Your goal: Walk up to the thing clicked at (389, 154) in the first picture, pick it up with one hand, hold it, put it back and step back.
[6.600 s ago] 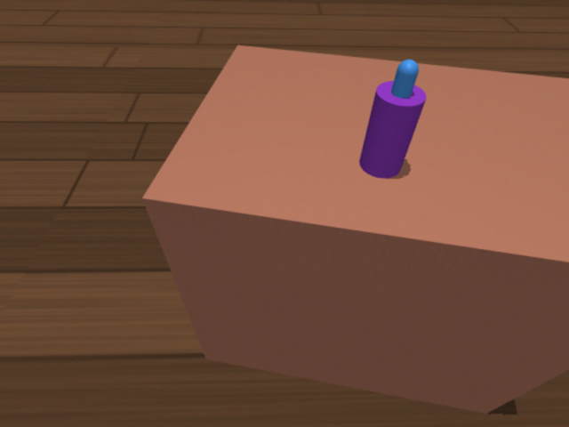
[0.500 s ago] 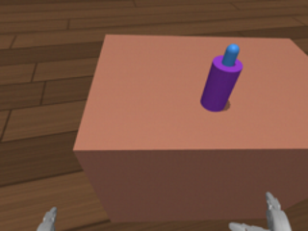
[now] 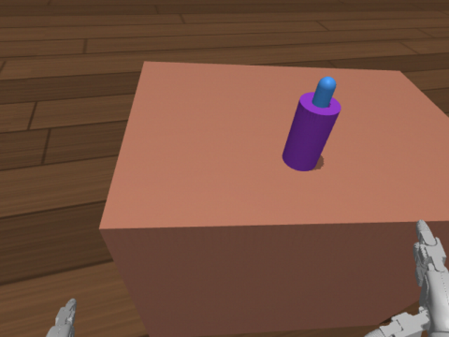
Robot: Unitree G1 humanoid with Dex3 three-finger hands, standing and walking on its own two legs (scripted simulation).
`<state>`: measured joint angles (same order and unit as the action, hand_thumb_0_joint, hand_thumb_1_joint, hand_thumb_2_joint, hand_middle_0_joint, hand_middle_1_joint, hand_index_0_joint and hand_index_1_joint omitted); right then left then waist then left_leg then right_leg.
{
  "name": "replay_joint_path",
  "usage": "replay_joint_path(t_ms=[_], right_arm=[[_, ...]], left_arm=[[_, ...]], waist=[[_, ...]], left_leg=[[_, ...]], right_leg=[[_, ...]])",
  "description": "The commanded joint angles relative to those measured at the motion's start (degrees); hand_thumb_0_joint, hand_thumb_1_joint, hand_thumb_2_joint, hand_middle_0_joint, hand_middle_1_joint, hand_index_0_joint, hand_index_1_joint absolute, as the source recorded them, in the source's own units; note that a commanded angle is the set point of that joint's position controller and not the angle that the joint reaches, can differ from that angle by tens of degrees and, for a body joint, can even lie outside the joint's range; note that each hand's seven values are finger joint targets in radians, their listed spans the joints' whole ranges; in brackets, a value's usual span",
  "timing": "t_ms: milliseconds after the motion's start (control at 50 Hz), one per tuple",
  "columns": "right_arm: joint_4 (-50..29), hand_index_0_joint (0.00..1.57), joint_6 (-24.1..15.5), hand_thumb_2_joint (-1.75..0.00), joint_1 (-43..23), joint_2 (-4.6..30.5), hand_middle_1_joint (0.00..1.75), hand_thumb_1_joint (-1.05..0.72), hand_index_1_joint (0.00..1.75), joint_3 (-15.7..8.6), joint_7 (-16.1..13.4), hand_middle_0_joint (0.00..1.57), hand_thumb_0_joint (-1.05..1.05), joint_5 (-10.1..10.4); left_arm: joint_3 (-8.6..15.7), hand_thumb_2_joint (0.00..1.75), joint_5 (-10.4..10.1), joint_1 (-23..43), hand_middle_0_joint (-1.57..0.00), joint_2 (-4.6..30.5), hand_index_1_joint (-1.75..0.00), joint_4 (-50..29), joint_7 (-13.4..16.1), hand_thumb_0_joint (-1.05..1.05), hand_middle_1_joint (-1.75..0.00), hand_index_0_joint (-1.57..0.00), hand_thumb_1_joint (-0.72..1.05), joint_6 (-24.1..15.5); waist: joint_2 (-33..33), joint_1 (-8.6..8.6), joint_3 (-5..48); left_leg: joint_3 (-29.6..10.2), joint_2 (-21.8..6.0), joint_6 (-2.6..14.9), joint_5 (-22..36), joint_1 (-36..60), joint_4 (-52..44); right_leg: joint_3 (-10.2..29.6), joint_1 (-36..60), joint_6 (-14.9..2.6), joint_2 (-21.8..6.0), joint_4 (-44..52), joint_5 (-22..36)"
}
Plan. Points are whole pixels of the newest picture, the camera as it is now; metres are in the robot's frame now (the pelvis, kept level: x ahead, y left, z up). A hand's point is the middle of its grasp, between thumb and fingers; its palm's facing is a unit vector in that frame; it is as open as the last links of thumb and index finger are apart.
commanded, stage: rise first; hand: right
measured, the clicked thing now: (312, 123) +0.51 -0.20 +0.13
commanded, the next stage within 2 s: go down in 1.04 s
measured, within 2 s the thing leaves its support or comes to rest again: neither
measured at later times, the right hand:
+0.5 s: hand (433, 284) +0.17 -0.25 +0.15, palm faces +0.36 +0.83 -0.43, open 17.5 cm
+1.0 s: hand out of the picture +0.16 -0.25 +0.19, palm faces +0.38 +0.81 -0.44, open 17.4 cm
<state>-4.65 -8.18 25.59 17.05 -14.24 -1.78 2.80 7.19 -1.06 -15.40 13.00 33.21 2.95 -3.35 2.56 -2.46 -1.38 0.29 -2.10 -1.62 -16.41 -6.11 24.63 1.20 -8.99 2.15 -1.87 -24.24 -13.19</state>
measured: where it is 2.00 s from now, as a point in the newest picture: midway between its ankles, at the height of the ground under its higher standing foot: outside the picture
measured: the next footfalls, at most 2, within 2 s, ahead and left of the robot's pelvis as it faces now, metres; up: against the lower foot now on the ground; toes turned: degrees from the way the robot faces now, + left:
none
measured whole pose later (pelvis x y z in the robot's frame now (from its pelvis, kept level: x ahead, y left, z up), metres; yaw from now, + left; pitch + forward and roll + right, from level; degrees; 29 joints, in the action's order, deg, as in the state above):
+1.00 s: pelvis -0.03 +0.00 +0.00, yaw +0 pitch -5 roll +0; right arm -20.8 -19.4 23.7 19.3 -21.9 0.3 3.1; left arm 9.7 -1.1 -15.3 11.5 33.9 1.8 -7.2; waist 3.4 -3.3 -3.2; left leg 0.5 -2.4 -1.7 -14.8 -5.9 25.2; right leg 1.4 -8.6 1.9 -1.5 -24.2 -11.1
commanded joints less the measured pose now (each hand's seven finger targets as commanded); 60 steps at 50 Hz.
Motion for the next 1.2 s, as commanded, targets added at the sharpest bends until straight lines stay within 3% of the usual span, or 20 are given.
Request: replay_joint_path(t_ms=[0, 400, 440, 560, 580, 620, 640, 680, 720, 740, 780, 880, 920, 960, 1000, 1040, 1080, 1140, 1160, 1180], right_arm=[[-15.1, 0.04, -5.2, -0.03, -3.0, 10.9, 0.05, 0.56, 0.05, -7.8, -1.1, 0.04, 0.00, 0.1], [-23.6, 0.05, -11.0, -0.03, -2.9, 11.9, 0.05, 0.53, 0.05, -11.7, 0.2, 0.05, 0.00, 0.7], [-25.3, 0.05, -11.6, -0.03, -3.7, 11.6, 0.05, 0.53, 0.05, -11.5, 0.3, 0.05, 0.00, 0.6], [-25.5, 0.05, -12.8, -0.04, -4.3, 12.2, 0.05, 0.53, 0.05, -12.8, 0.4, 0.05, 0.00, 0.7], [-25.9, 0.05, -12.8, -0.04, -4.5, 12.9, 0.05, 0.53, 0.05, -13.1, 0.3, 0.05, 0.00, 0.7], [-25.8, 0.05, -13.3, -0.04, -4.8, 12.3, 0.05, 0.52, 0.05, -13.2, 0.5, 0.05, 0.00, 0.8], [-25.1, 0.05, -13.2, -0.04, -5.0, 13.7, 0.05, 0.53, 0.05, -14.3, 0.3, 0.05, 0.00, 0.8], [-25.8, 0.05, -13.6, -0.04, -5.1, 12.8, 0.05, 0.53, 0.05, -13.3, 0.5, 0.05, 0.00, 0.7], [-26.6, 0.05, -13.7, -0.04, -5.8, 11.6, 0.05, 0.52, 0.05, -12.4, 0.7, 0.05, 0.00, 0.9], [-26.3, 0.05, -13.7, -0.04, -6.1, 13.6, 0.05, 0.53, 0.05, -14.5, 0.5, 0.05, 0.00, 0.9], [-26.4, 0.05, -13.9, -0.04, -5.8, 12.8, 0.06, 0.53, 0.06, -13.9, 0.7, 0.05, 0.00, 1.0], [-27.6, 0.05, -14.2, -0.05, -7.1, 13.2, 0.06, 0.52, 0.06, -14.4, 0.7, 0.05, 0.00, 1.0], [-28.1, 0.05, -14.5, -0.05, -7.5, 11.8, 0.06, 0.51, 0.06, -13.1, 1.0, 0.05, 0.00, 1.1], [-27.4, 0.05, -14.4, -0.05, -6.5, 14.7, 0.06, 0.51, 0.06, -16.4, 0.6, 0.05, 0.00, 1.1], [-28.8, 0.05, -14.7, -0.05, -7.0, 12.5, 0.06, 0.51, 0.06, -14.0, 1.0, 0.05, 0.00, 1.1], [-27.6, 0.05, -14.5, -0.05, -6.0, 15.0, 0.06, 0.52, 0.06, -16.7, 0.6, 0.05, 0.00, 1.3], [-29.3, 0.05, -14.7, -0.05, -6.7, 13.4, 0.06, 0.52, 0.06, -15.1, 1.0, 0.05, 0.00, 1.2], [-30.0, 0.05, -15.0, -0.05, -7.7, 13.3, 0.06, 0.47, 0.06, -15.5, 0.9, 0.04, 0.00, 1.5], [-28.9, 0.05, -17.2, -0.04, -8.0, 7.4, 0.05, 0.51, 0.05, -13.2, 1.5, 0.04, 0.00, 0.7], [-27.5, 0.05, -17.9, -0.03, -8.3, 11.0, 0.05, 0.50, 0.05, -16.8, 1.5, 0.05, 0.00, 1.0]], left_arm=[[2.2, 0.03, 0.1, 3.8, -0.06, 6.6, -0.05, -10.6, 0.3, 0.00, -0.05, -0.05, -0.57, -3.7], [5.8, 0.03, -0.1, 3.4, -0.06, 7.4, -0.05, -8.6, -0.7, 0.00, -0.04, -0.05, -0.57, -6.2], [3.7, 0.04, -0.1, 4.7, -0.06, 5.9, -0.06, -10.4, -1.1, 0.00, -0.04, -0.05, -0.57, -6.6], [4.0, 0.04, -0.1, 4.8, -0.06, 5.5, -0.06, -9.3, -1.1, 0.00, -0.05, -0.05, -0.57, -6.9], [6.0, 0.05, 0.0, 5.0, -0.06, 7.4, -0.06, -9.7, -0.8, 0.00, -0.05, -0.05, -0.57, -7.0], [3.7, 0.05, -0.1, 4.7, -0.06, 4.8, -0.06, -9.0, -1.0, 0.00, -0.05, -0.05, -0.57, -7.0], [5.8, 0.05, -0.1, 3.7, -0.06, 7.1, -0.05, -9.2, -0.7, 0.00, -0.05, -0.05, -0.57, -7.0], [2.9, 0.05, -0.1, 4.8, -0.06, 4.1, -0.06, -8.3, -1.2, 0.00, -0.05, -0.05, -0.58, -7.0], [5.0, 0.05, -0.2, 5.0, -0.06, 5.8, -0.06, -9.0, -1.0, 0.00, -0.05, -0.05, -0.57, -7.2], [6.6, 0.05, -0.1, 5.0, -0.06, 8.0, -0.06, -9.5, -0.7, 0.00, -0.05, -0.05, -0.57, -7.3], [4.0, 0.06, -0.1, 3.9, -0.06, 5.2, -0.06, -7.6, -1.2, 0.00, -0.05, -0.05, -0.57, -7.1], [5.7, 0.07, -0.1, 5.4, -0.06, 7.0, -0.06, -10.4, -0.9, 0.00, -0.05, -0.05, -0.57, -7.3], [2.9, 0.07, -0.4, 4.7, -0.06, 3.6, -0.07, -8.0, -1.2, 0.00, -0.06, -0.05, -0.57, -7.0], [6.3, 0.07, -0.2, 4.2, -0.06, 7.1, -0.07, -8.8, -0.8, 0.00, -0.06, -0.05, -0.58, -7.1], [2.7, 0.07, -0.2, 4.9, -0.06, 3.5, -0.06, -8.2, -1.4, 0.00, -0.06, -0.05, -0.57, -7.1], [7.0, 0.07, -0.3, 4.9, -0.06, 7.5, -0.06, -7.5, -0.7, 0.00, -0.06, -0.05, -0.57, -6.7], [4.1, 0.08, -0.2, 4.7, -0.06, 5.2, -0.07, -7.7, -1.2, 0.00, -0.06, -0.05, -0.57, -6.7], [5.0, 0.00, -0.3, 6.5, -0.06, 5.4, -0.04, -8.1, -1.0, 0.00, -0.05, -0.07, -0.50, -7.0], [3.9, 0.04, 1.1, 7.1, -0.05, 3.9, -0.05, -9.2, -1.2, 0.00, -0.05, -0.05, -0.54, -7.4], [6.1, 0.04, 1.0, 6.8, -0.05, 6.5, -0.05, -9.8, -0.8, 0.00, -0.05, -0.05, -0.54, -7.6]], waist=[[-2.8, -0.62, 4.7], [-0.5, -0.38, 1.6], [-0.6, -0.95, 2.1], [-1.0, -0.85, 1.9], [-1.0, -0.65, 1.9], [-0.5, -0.95, 1.9], [-1.6, -0.49, 1.6], [0.6, -1.36, 1.4], [-0.7, -0.51, 1.8], [-0.4, -0.32, 2.4], [-0.5, -1.19, 1.4], [-1.3, -0.51, 2.7], [-0.2, -1.15, 1.2], [-1.4, -1.08, 2.1], [-0.2, -1.38, 1.9], [0.0, -0.91, 2.0], [-0.2, -1.14, 2.7], [-0.7, -0.99, 2.9], [-7.2, 1.02, 6.8], [-6.2, -0.09, 7.1]], left_leg=[[3.3, 1.4, 0.49, 15.6, -1.0, -3.3], [3.7, 1.8, 1.25, 8.2, -3.2, -4.0], [3.9, 2.0, 1.39, 7.1, -2.8, -4.1], [3.7, 1.8, 1.32, 6.2, -2.8, -4.5], [3.5, 1.7, 1.25, 6.1, -3.0, -4.8], [3.3, 1.5, 1.25, 6.0, -2.9, -4.9], [3.5, 1.9, 1.22, 5.9, -3.1, -4.9], [3.5, 1.7, 1.39, 5.1, -3.0, -4.8], [3.7, 2.1, 1.39, 5.0, -3.3, -4.6], [3.8, 2.1, 1.42, 5.2, -3.4, -4.7], [3.6, 1.8, 1.32, 5.6, -3.3, -4.8], [3.7, 2.0, 1.24, 6.5, -3.0, -4.4], [3.6, 1.9, 1.31, 5.7, -3.7, -4.5], [3.8, 1.9, 1.21, 5.7, -3.1, -4.6], [3.6, 1.8, 1.26, 5.6, -3.0, -4.5], [3.5, 1.8, 1.13, 6.8, -3.1, -4.5], [3.8, 2.0, 1.27, 7.1, -3.2, -4.0], [3.6, 1.8, 1.14, 6.0, -3.1, -4.5], [3.3, 2.6, 0.11, 8.8, -3.7, -3.0], [3.1, 2.3, 0.06, 8.9, -3.5, -3.0]], right_leg=[[-4.0, 3.2, -2.57, 2.2, 2.0, 14.2], [-3.5, 2.3, -2.56, 2.2, 3.5, 7.8], [-3.4, 1.9, -2.43, 2.1, 3.8, 7.0], [-3.4, 1.9, -2.56, 2.2, 3.6, 6.3], [-3.5, 2.0, -2.59, 2.4, 3.7, 6.0], [-3.7, 2.3, -2.60, 2.6, 3.6, 6.0], [-3.6, 2.3, -2.63, 2.3, 3.8, 5.8], [-3.6, 1.4, -2.49, 2.5, 3.9, 5.1], [-3.4, 2.2, -2.51, 2.2, 4.3, 5.1], [-3.4, 2.6, -2.49, 2.1, 4.3, 5.1], [-3.5, 2.0, -2.54, 2.4, 3.9, 5.6], [-3.4, 2.9, -2.51, 2.2, 3.9, 6.6], [-3.6, 2.1, -2.49, 2.4, 4.0, 5.8], [-3.3, 2.0, -2.55, 2.4, 4.0, 5.8], [-3.5, 1.8, -2.52, 2.6, 3.8, 5.7], [-3.7, 1.9, -2.53, 2.6, 3.6, 6.5], [-3.4, 2.1, -2.49, 2.4, 3.8, 7.0], [-3.4, 2.2, -2.62, 2.6, 3.5, 6.1], [-2.3, 4.3, -2.71, 2.4, 1.8, 7.8], [-2.6, 4.1, -2.69, 2.6, 1.6, 8.0]])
